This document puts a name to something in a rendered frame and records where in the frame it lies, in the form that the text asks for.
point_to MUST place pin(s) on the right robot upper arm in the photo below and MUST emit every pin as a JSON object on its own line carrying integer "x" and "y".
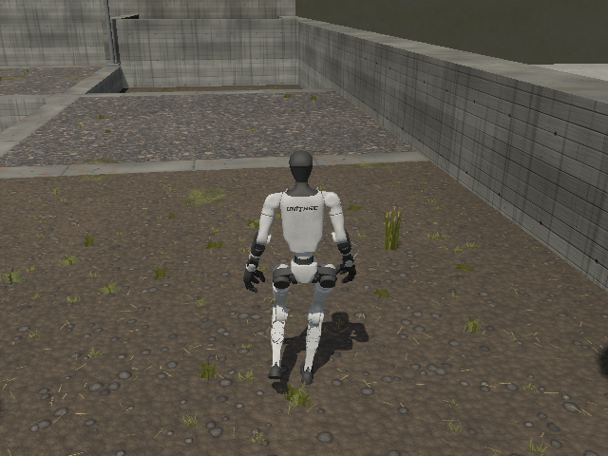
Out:
{"x": 336, "y": 214}

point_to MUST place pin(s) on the left robot hand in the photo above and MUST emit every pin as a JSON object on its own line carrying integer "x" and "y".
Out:
{"x": 250, "y": 276}

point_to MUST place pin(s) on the right robot hand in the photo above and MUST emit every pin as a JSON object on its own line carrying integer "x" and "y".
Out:
{"x": 342, "y": 270}

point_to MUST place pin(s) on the right robot forearm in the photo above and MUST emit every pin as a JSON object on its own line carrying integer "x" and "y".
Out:
{"x": 346, "y": 251}

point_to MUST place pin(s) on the left robot forearm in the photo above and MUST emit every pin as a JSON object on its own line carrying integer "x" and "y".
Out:
{"x": 255, "y": 255}

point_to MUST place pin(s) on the left robot upper arm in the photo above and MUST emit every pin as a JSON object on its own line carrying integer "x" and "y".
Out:
{"x": 267, "y": 218}

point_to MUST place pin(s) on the robot right shin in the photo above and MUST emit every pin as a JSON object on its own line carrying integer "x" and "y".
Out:
{"x": 312, "y": 341}

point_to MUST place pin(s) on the robot right foot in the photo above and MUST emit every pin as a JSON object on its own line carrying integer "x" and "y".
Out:
{"x": 306, "y": 375}

